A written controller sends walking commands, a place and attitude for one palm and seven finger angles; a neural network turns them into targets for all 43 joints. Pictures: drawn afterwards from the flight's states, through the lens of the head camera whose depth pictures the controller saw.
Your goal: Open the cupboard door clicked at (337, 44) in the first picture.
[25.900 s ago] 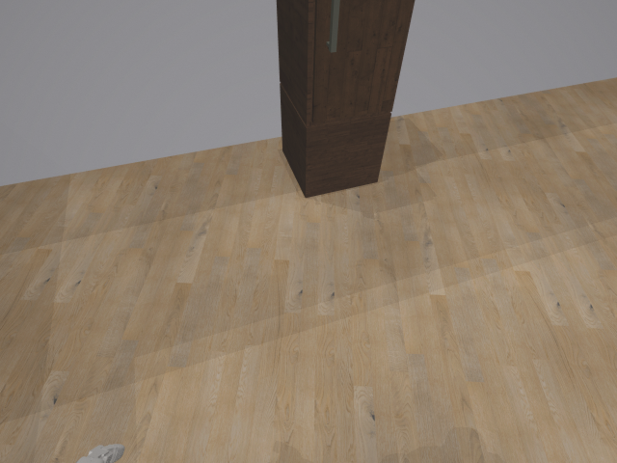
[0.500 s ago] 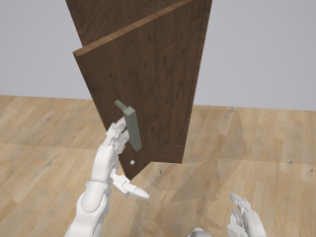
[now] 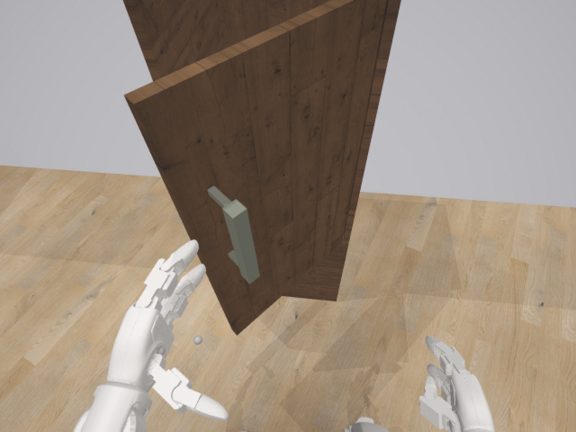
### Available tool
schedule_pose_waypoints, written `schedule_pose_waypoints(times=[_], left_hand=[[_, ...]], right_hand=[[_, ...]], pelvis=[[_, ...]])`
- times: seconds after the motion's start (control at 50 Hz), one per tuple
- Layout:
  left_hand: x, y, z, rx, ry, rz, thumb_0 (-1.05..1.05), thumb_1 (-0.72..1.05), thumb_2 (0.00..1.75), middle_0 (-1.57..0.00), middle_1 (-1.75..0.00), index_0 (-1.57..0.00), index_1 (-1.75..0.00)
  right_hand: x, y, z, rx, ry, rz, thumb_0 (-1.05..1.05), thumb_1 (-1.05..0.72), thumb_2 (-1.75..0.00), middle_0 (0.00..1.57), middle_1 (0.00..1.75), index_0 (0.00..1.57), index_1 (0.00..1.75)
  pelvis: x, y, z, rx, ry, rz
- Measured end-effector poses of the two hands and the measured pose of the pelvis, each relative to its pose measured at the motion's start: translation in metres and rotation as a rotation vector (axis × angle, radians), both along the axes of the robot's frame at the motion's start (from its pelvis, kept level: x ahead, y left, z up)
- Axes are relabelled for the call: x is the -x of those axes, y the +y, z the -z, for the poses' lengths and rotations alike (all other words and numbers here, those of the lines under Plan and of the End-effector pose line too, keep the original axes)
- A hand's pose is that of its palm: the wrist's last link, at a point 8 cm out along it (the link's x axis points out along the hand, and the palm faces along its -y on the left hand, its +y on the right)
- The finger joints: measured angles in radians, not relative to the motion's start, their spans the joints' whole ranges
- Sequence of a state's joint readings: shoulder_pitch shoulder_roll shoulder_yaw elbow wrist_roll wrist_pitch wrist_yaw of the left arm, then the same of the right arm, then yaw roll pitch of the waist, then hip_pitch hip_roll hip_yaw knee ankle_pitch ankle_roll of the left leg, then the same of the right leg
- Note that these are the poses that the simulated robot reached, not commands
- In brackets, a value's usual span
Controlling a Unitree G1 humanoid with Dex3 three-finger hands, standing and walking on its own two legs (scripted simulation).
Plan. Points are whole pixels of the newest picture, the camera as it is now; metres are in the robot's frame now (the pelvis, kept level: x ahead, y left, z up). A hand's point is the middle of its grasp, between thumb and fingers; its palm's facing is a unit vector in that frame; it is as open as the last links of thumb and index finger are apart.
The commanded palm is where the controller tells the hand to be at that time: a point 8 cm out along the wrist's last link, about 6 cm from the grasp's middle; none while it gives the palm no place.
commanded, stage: slide the hand sideways off the handle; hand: left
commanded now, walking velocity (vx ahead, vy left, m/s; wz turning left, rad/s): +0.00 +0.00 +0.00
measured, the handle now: (234, 238) +0.35 +0.10 +0.08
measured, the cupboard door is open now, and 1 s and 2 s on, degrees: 50 50 50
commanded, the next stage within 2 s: draw the hand back to the body in 0.10 s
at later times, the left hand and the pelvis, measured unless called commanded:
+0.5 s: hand (156, 342) +0.20 +0.16 +0.10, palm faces -0.07 -0.99 -0.08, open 16.3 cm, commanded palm +0.17 +0.22 +0.12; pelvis -0.01 +0.01 +0.00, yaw +0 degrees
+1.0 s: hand (65, 326) +0.20 +0.23 +0.15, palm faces +0.27 -0.88 -0.39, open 13.9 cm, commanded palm +0.15 +0.27 +0.18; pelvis +0.01 +0.02 +0.04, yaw +0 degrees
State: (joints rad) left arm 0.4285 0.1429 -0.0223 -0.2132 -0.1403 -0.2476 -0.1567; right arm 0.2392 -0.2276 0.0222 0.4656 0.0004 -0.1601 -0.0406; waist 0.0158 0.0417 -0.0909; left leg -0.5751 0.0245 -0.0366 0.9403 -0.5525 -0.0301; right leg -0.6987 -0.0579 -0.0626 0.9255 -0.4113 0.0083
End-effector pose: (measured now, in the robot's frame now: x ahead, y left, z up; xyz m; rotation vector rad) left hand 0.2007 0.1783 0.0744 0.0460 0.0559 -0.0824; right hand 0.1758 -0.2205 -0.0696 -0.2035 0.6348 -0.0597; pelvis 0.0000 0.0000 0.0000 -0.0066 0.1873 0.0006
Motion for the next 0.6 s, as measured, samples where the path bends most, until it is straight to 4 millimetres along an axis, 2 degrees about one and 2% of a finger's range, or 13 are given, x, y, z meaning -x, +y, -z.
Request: schedule_pose_waypoints(times=[0.14,0.28,0.44,0.6], left_hand=[[0.01,0.01,0.003,-0.005,0.005,-0.001,-0.01,-0.5,0.3,-0.16,-0.3,-0.15,-0.3],[0.011,0.01,-0.001,-0.001,-0.017,0.017,-0.01,-0.5,0.3,-0.15,-0.3,-0.15,-0.3],[0.013,0.028,-0.025,-0.036,-0.047,-0.011,-0.01,-0.5,0.3,-0.16,-0.3,-0.15,-0.3],[0.019,0.04,-0.041,-0.04,-0.041,-0.015,-0.01,-0.5,0.3,-0.16,-0.3,-0.15,-0.3]], right_hand=[[0.007,-0.004,0.003,0.011,0.0,0.013,0.01,-0.9,-0.9,0.2,0.3,0.2,0.3],[0.012,-0.003,0.003,0.014,-0.015,0.021,0.01,-0.9,-0.9,0.2,0.3,0.2,0.3],[0.015,0.004,-0.006,-0.008,-0.039,0.036,0.01,-0.9,-0.9,0.2,0.3,0.2,0.3],[0.01,0.01,-0.019,-0.008,-0.082,0.017,0.01,-0.9,-0.9,0.2,0.3,0.2,0.3]], pelvis=[[0.003,0.0,0.004,0.004,0.004,-0.002],[0.007,0.003,0.007,0.007,0.0,-0.002],[0.007,0.005,-0.001,0.011,-0.034,0.002],[0.005,0.008,-0.009,0.015,-0.069,-0.001]])
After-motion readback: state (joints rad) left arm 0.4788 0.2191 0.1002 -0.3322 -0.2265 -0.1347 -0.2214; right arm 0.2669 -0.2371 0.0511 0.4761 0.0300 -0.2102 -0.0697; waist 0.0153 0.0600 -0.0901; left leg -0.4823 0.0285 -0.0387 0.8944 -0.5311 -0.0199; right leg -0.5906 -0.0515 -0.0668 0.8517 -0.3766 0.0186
